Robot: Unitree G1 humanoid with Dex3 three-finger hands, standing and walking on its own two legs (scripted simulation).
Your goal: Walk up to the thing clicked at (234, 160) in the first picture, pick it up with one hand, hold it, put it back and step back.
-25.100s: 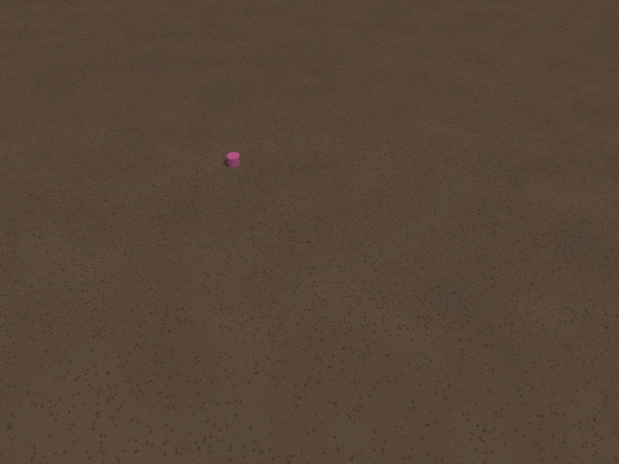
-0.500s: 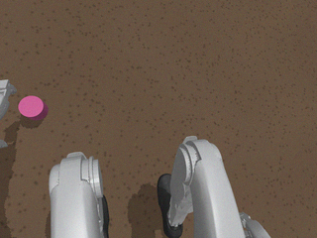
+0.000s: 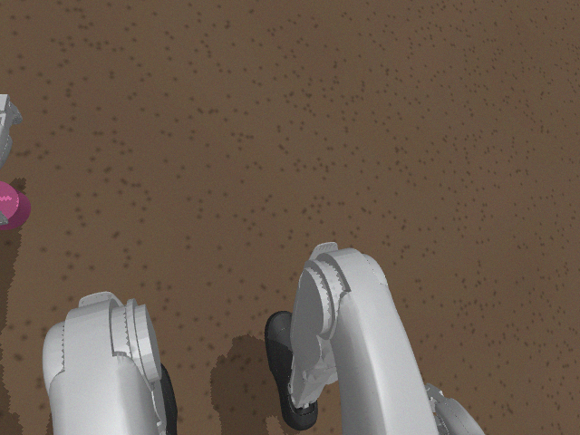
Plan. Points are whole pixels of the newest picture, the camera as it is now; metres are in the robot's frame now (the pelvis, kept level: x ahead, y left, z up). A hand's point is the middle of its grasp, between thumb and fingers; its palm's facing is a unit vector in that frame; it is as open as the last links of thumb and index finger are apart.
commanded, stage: approach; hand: left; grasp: from above
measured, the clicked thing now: out of the picture +0.46 +0.32 -0.29
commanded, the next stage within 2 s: close in in 0.20 s
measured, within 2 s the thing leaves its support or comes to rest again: neither
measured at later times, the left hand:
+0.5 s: hand out of the picture +0.40 +0.34 -0.20, palm faces -0.57 -0.14 -0.81, open 14.0 cm
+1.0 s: hand (1, 191) +0.47 +0.30 -0.24, palm faces -0.42 -0.09 -0.90, open 14.0 cm
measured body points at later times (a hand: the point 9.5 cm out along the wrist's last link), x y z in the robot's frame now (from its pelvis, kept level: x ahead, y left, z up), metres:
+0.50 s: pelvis -0.01 +0.00 +0.00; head +0.26 +0.08 +0.35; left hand +0.43 +0.34 -0.16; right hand +0.03 -0.28 -0.09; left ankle +0.06 +0.11 -0.28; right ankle +0.10 -0.12 -0.28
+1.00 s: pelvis +0.00 +0.00 -0.02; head +0.28 +0.09 +0.32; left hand +0.49 +0.30 -0.19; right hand +0.04 -0.26 -0.10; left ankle +0.06 +0.11 -0.28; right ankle +0.10 -0.12 -0.28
